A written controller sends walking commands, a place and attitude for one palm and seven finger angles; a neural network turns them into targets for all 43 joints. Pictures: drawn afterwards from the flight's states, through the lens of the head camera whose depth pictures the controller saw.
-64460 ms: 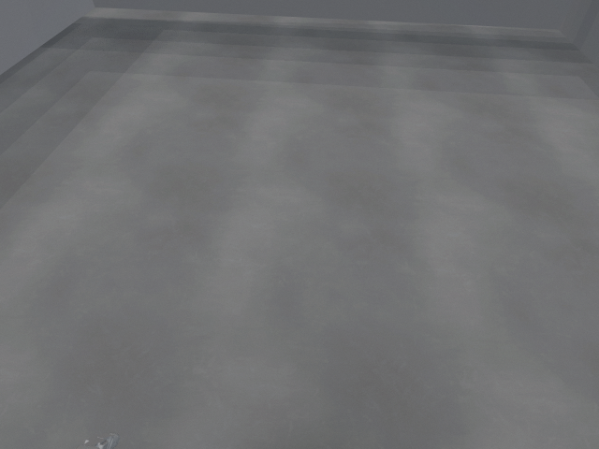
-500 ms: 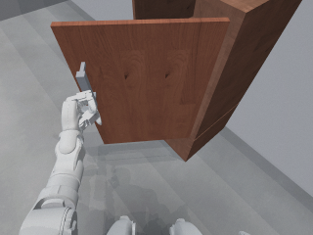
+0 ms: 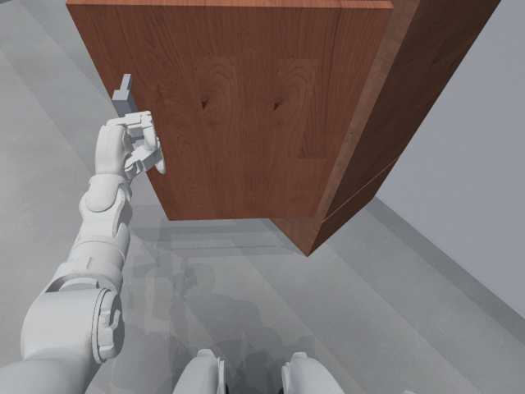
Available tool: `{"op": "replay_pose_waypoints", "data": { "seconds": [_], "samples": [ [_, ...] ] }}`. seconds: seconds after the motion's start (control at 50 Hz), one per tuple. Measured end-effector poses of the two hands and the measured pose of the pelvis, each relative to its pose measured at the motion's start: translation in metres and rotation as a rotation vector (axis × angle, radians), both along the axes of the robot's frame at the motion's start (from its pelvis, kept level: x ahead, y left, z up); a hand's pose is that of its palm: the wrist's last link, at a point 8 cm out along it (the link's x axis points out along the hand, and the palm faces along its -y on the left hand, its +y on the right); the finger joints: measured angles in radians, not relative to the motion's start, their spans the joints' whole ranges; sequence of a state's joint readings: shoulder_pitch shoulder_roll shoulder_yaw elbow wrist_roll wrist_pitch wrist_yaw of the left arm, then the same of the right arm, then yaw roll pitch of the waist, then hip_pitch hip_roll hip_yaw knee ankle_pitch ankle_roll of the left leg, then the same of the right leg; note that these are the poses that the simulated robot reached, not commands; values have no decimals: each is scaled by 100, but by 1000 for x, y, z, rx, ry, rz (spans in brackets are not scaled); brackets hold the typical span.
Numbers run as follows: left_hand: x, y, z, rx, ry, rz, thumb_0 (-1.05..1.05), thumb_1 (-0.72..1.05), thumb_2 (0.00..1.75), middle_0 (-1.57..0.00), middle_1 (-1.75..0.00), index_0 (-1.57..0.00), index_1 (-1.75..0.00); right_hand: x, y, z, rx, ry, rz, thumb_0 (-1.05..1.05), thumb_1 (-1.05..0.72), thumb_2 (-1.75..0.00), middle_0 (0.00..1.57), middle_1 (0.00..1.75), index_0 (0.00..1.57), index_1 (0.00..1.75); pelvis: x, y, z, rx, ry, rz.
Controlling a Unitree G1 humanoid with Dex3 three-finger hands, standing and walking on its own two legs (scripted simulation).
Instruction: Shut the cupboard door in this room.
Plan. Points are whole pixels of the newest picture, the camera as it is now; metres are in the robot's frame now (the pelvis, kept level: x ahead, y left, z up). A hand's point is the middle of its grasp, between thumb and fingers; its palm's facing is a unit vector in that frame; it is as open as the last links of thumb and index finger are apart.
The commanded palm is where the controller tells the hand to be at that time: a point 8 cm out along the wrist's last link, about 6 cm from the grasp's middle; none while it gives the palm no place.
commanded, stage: push the door shut along its arc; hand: left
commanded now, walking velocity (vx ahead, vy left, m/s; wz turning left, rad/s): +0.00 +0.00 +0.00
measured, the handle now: (137, 119) +0.54 +0.19 +0.07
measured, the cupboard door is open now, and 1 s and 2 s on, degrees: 51 40 32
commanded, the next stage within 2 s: pull the fist back off the door in 1.16 s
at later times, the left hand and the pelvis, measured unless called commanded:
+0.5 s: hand (180, 120) +0.53 +0.11 +0.08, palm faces -0.17 -0.99 -0.01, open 3.1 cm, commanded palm +0.53 +0.16 +0.07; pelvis -0.01 +0.00 -0.02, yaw -1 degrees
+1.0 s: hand (194, 95) +0.58 +0.09 +0.08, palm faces -0.28 -0.96 -0.01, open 3.0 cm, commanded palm +0.59 +0.13 +0.07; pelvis +0.00 +0.01 -0.03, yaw -3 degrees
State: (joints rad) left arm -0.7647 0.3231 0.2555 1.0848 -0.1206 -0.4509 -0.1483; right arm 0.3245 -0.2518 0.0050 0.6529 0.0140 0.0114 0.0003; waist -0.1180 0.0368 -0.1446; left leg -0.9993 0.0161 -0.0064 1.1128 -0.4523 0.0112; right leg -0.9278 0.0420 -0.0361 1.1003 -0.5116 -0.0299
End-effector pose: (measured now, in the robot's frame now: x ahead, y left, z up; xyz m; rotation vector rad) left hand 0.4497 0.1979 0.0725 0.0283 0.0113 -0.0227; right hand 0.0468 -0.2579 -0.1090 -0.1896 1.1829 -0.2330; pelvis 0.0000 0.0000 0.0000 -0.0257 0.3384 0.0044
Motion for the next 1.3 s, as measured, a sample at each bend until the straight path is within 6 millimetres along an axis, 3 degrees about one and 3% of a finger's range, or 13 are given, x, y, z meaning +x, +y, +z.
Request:
{"op": "replay_pose_waypoints", "data": {
  "seconds": [0.28,0.5,0.74,1.0,1.3],
  "samples": [
    [35,-7,2,2,19,-83,2,90,90,-130,-150,-131,-150,-49,-3,-2,-29,119,-52,0,-91,-90,20,30,20,29,-5,2,-8,-16,45,3],
    [66,-29,5,-13,28,-146,2,90,90,-130,-150,-130,-150,-72,1,-4,-34,157,-82,0,-91,-90,20,30,20,29,-8,5,-16,-25,82,-7],
    [99,-38,7,-6,38,-205,2,90,90,-130,-150,-130,-150,-96,11,-8,-24,210,-135,0,-91,-90,20,30,20,29,-7,6,-25,-33,127,-26],
    [124,-48,13,-7,52,-260,0,89,91,-130,-150,-130,-150,-111,17,-5,-34,271,-151,0,-91,-90,20,30,20,29,-3,7,-29,-42,161,-25],
    [154,-55,10,-40,41,-277,-1,90,94,-130,-150,-130,-150,-123,18,-9,-90,319,-151,0,-91,-90,20,30,20,29,-7,10,-47,-67,225,-17]
  ]
}}
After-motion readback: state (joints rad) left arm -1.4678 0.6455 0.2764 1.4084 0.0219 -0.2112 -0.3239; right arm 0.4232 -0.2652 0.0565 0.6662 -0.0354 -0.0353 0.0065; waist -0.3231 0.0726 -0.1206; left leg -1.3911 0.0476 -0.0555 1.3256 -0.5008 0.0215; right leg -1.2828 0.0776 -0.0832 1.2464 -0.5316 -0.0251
